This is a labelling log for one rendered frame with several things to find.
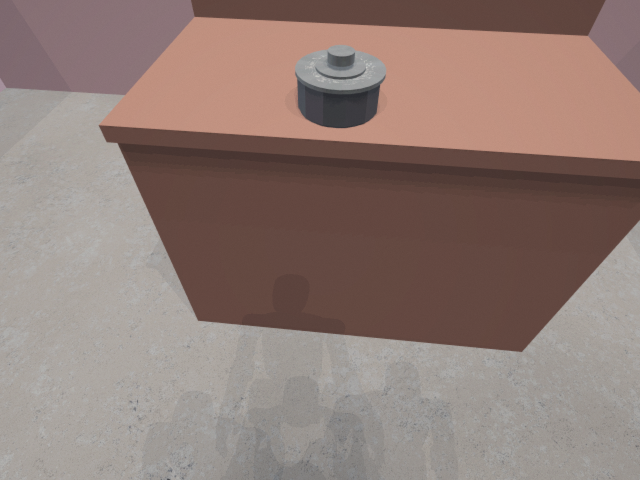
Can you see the lid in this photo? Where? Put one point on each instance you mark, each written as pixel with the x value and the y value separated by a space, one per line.
pixel 314 71

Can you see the knob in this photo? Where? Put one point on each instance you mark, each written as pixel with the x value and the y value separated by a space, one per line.
pixel 341 55

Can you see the pot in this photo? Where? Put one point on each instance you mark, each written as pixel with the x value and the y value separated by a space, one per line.
pixel 337 110

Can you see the table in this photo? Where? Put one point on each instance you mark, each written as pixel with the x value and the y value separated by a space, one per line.
pixel 501 169

